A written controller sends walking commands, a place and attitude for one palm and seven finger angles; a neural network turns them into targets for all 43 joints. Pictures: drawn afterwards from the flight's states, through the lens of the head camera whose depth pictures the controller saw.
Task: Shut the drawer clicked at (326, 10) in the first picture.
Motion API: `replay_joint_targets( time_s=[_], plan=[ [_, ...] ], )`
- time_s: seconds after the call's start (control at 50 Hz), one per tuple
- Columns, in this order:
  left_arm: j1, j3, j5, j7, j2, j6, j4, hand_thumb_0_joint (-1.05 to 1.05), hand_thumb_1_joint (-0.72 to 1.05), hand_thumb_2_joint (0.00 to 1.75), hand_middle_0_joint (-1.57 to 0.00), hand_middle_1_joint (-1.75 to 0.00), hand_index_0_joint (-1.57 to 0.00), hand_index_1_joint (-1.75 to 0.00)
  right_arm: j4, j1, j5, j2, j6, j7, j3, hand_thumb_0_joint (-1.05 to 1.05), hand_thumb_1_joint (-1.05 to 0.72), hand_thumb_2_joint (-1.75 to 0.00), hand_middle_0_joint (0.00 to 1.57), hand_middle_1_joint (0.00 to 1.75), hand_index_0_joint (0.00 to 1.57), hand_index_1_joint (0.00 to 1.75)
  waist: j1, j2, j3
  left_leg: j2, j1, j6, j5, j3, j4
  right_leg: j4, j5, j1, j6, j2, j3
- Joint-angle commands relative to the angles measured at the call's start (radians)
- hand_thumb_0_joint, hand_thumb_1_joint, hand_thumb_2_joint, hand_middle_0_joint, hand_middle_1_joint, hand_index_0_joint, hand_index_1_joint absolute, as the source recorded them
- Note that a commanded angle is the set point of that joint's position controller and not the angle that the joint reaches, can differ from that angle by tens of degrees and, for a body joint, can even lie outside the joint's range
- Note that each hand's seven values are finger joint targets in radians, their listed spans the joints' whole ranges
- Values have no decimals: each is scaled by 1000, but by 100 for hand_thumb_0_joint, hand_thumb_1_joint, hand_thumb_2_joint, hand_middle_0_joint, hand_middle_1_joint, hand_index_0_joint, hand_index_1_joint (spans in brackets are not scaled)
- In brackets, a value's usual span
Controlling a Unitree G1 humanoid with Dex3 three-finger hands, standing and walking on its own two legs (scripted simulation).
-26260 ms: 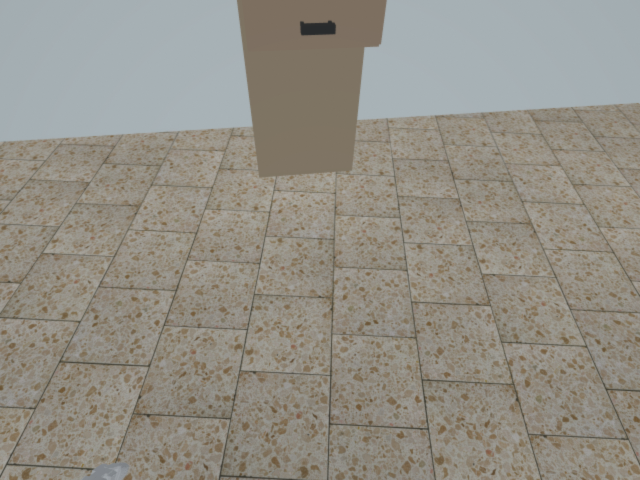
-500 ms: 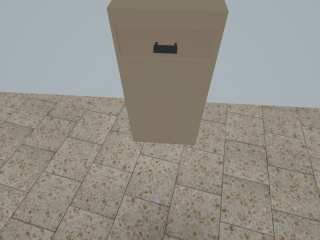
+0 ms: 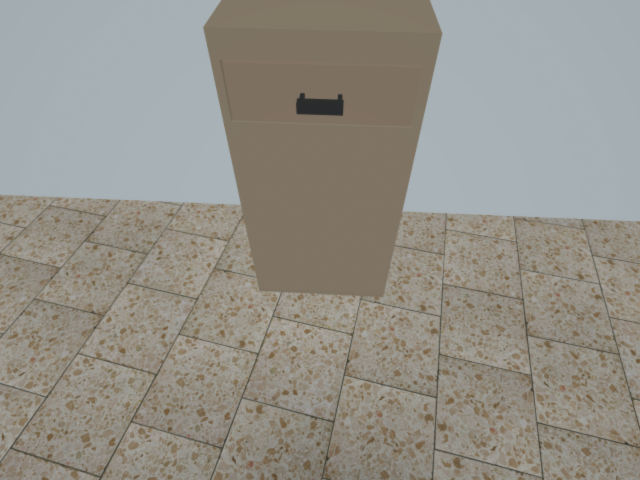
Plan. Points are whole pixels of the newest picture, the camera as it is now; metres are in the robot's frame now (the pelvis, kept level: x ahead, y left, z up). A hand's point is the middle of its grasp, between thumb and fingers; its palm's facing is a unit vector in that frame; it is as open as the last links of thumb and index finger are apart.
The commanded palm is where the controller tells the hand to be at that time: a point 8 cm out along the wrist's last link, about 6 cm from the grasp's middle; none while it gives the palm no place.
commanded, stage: look to check the result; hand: left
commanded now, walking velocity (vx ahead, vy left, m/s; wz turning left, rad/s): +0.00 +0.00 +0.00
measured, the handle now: (320, 102) +0.85 +0.04 +0.04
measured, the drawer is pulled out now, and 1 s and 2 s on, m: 0.00 0.00 0.00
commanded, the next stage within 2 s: stand and wait in 0.56 s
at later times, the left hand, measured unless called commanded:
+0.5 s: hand out of the picture +0.00 +0.15 -0.17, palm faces +0.05 -0.98 -0.17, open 7.4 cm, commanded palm none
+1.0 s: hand out of the picture +0.02 +0.14 -0.17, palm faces +0.04 -0.98 -0.19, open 7.4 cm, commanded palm none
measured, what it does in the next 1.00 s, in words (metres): stands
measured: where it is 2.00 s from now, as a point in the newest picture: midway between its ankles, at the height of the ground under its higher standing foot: outside the picture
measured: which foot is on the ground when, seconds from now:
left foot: down 0.00-1.00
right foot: down 0.00-1.00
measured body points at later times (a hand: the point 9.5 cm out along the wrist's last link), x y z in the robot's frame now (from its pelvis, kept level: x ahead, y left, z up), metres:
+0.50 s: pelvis +0.01 -0.01 +0.00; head +0.03 -0.02 +0.45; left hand +0.00 +0.20 -0.16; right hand +0.00 -0.22 -0.17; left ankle +0.02 +0.11 -0.74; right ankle -0.02 -0.12 -0.74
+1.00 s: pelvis +0.02 -0.02 +0.00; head +0.04 -0.03 +0.45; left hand +0.02 +0.20 -0.16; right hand +0.01 -0.23 -0.17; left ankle +0.02 +0.11 -0.74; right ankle -0.02 -0.12 -0.74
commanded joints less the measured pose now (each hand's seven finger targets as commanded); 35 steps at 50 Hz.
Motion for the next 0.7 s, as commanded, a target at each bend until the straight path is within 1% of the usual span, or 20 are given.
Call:
replay_joint_targets(
  time_s=[0.0, 0.02, 0.08, 0.14, 0.16, 0.2, 0.22, 0.24, 0.26, 0.28, 0.32, 0.4, 0.44, 0.48, 0.52, 0.58, 0.62, 0.68],
  plan=[
    [80, 18, -1, 5, 92, -3, -9, 0, 90, 90, -20, -30, -20, -30, -10, 87, -1, -73, -9, -1, -9, 0, -90, -90, 20, 30, 20, 30, 0, -21, 67, 85, -5, 19, 56, -93, -82, -117, -7, -82, -47, -78, 84],
    [82, 19, 0, 6, 98, -4, -11, 0, 90, 90, -20, -30, -20, -30, -11, 88, 0, -77, -9, 0, -11, 0, -90, -90, 20, 30, 20, 30, 2, -24, 66, 85, -6, 19, 68, -92, -78, -116, -3, -79, -47, -77, 80],
    [79, 17, -2, 5, 97, -3, -8, 0, 90, 90, -20, -30, -20, -30, -9, 79, 0, -78, -11, -1, -9, 0, -90, -90, 20, 30, 20, 30, 2, -5, 61, 89, 3, 19, 77, -93, -80, -113, 11, -77, -46, -78, 80],
    [80, 18, -1, 6, 98, -6, -6, 0, 90, 90, -20, -30, -20, -30, -7, 75, 1, -79, -12, -2, -10, 0, -90, -90, 20, 30, 20, 30, 2, -25, 46, 92, 16, 19, 114, -89, -71, -113, 44, -63, -45, -79, 80],
    [77, 18, -2, 6, 97, -6, -7, 0, 90, 90, -20, -30, -20, -30, -6, 75, 1, -80, -12, -2, -10, 0, -90, -90, 20, 30, 20, 30, 2, -27, 51, 92, 15, 18, 114, -88, -73, -114, 43, -64, -45, -79, 80],
    [72, 17, -2, 6, 98, -5, -6, 0, 90, 90, -20, -30, -20, -30, -4, 72, 0, -84, -13, -3, -9, 0, -90, -90, 20, 30, 20, 30, 1, -7, 52, 93, 15, 17, 118, -90, -76, -112, 47, -61, -44, -76, 81],
    [74, 20, -1, 6, 105, -6, -8, 0, 90, 90, -20, -30, -20, -30, -8, 71, 2, -89, -14, -3, -10, 0, -90, -90, 20, 30, 20, 30, 4, -6, 44, 95, 16, 19, 140, -93, -73, -109, 62, -51, -44, -76, 79],
    [73, 20, -2, 6, 102, -6, -6, 0, 90, 90, -20, -30, -20, -30, -4, 67, 1, -83, -13, -3, -9, 0, -90, -90, 20, 30, 20, 30, 4, -21, 48, 96, 13, 17, 131, -88, -72, -114, 57, -50, -43, -79, 76],
    [73, 19, -2, 6, 100, -6, -7, 0, 90, 90, -20, -30, -20, -30, -5, 68, 1, -84, -13, -3, -8, 0, -90, -90, 20, 30, 20, 30, 3, -23, 51, 92, 12, 16, 129, -90, -72, -116, 55, -50, -44, -80, 77],
    [74, 19, -2, 6, 98, -7, -6, 0, 90, 90, -20, -30, -20, -30, -3, 65, 0, -86, -14, -4, -9, 0, -90, -90, 20, 30, 20, 30, 2, -22, 41, 93, 20, 16, 136, -89, -72, -114, 64, -47, -44, -80, 80],
    [70, 19, -1, 7, 103, -6, -9, 0, 90, 90, -20, -30, -20, -30, -6, 57, 2, -90, -14, -4, -10, 0, -90, -90, 20, 30, 20, 30, 4, -6, 49, 95, 25, 17, 145, -91, -72, -112, 71, -54, -44, -77, 79],
    [62, 19, -2, 5, 102, -6, -7, 0, 90, 90, -20, -30, -20, -30, -3, 52, 1, -89, -15, -5, -8, 0, -90, -90, 20, 30, 20, 30, 3, -16, 43, 95, 26, 16, 152, -92, -74, -114, 85, -38, -42, -79, 75],
    [62, 20, -2, 6, 105, -9, -10, 0, 90, 90, -20, -30, -20, -30, -5, 49, 1, -91, -16, -5, -9, 0, -90, -90, 20, 30, 20, 30, 3, -17, 29, 97, 36, 16, 178, -89, -68, -111, 119, -28, -41, -81, 76],
    [56, 21, -2, 6, 105, -8, -11, 0, 90, 90, -20, -30, -20, -30, -2, 44, 1, -91, -15, -5, -8, 0, -90, -90, 20, 30, 20, 30, 3, -15, 43, 96, 30, 13, 169, -87, -72, -115, 115, -29, -40, -81, 74],
    [61, 21, -1, 6, 113, -10, -12, 0, 90, 90, -20, -30, -20, -30, -5, 40, 2, -100, -16, -6, -10, 0, -90, -90, 20, 30, 20, 30, 6, -19, 33, 97, 38, 14, 192, -86, -66, -113, 144, -24, -41, -83, 73],
    [53, 22, -2, 6, 110, -10, -12, 0, 90, 90, -20, -30, -20, -30, -3, 39, 1, -97, -17, -7, -8, 0, -90, -90, 20, 30, 20, 30, 4, -12, 28, 98, 45, 13, 202, -85, -68, -110, 169, -11, -40, -85, 72],
    [55, 22, -2, 6, 116, -11, -15, 0, 90, 90, -20, -30, -20, -30, -7, 30, 2, -106, -16, -7, -10, 0, -90, -90, 20, 30, 20, 30, 6, -21, 37, 98, 47, 12, 202, -84, -67, -115, 173, -19, -41, -83, 75],
    [43, 23, -3, 5, 118, -10, -15, 0, 90, 90, -20, -30, -20, -30, -3, 36, 1, -106, -18, -7, -8, 0, -90, -90, 20, 30, 20, 30, 3, -12, 34, 100, 45, 12, 206, -86, -73, -115, 171, -7, -41, -82, 75]
  ],
)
